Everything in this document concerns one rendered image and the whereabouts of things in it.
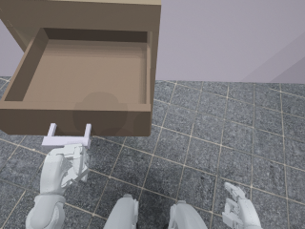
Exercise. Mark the robot left forearm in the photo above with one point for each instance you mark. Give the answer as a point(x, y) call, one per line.
point(47, 213)

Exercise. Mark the handle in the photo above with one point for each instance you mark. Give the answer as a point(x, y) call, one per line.
point(56, 142)

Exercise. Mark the robot left thigh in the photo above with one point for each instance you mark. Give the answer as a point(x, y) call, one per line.
point(124, 214)

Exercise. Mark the robot right hand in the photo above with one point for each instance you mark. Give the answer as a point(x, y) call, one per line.
point(244, 213)

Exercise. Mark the drawer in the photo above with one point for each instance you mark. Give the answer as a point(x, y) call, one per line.
point(75, 77)

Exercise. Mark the robot left hand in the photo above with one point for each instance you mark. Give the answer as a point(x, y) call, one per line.
point(71, 159)

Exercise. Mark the cabinet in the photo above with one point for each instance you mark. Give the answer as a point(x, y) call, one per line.
point(23, 17)

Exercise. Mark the robot left shin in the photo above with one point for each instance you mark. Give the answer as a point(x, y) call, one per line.
point(130, 196)

